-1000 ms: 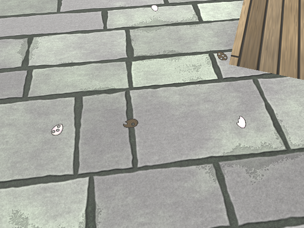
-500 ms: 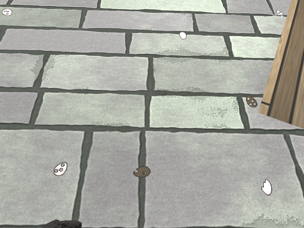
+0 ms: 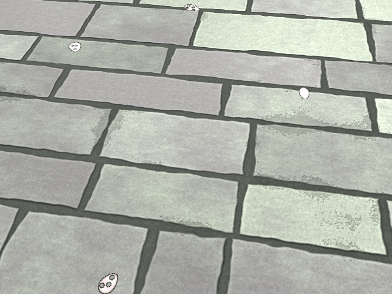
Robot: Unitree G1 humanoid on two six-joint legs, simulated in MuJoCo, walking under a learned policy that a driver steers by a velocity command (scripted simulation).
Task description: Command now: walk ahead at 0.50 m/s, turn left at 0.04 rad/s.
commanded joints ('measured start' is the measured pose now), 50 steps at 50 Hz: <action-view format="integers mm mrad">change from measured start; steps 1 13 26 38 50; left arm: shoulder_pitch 54 -32 -355 -57 -162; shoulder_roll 146 100 49 334 209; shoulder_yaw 26 29 22 116 68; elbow -25 -57 -179 -181 -183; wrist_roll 4 4 23 16 0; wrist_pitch -10 33 81 70 66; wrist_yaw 8 9 -44 0 18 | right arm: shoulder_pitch -126 136 301 311 167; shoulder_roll -40 -80 -91 -135 -101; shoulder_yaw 2 -32 -33 -45 -35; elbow -89 -4 86 -16 -77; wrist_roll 6 10 17 41 2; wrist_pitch -16 -48 -84 -44 39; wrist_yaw -2 -32 -56 -58 -59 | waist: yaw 6 -69 -70 54 -61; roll -121 11 19 -153 -101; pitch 45 -17 65 -399 -127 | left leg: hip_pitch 20 536 572 -3 61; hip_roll -36 226 136 -125 -20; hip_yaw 48 -291 143 48 -25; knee -102 -568 -604 820 280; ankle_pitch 39 -220 225 -529 -192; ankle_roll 8 160 99 -57 -74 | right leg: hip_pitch -9 -570 -679 328 -128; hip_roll -266 -159 -169 -490 -206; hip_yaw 122 107 -5 692 236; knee -32 981 623 234 175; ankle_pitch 456 -116 229 792 872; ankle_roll -106 -16 26 -425 -155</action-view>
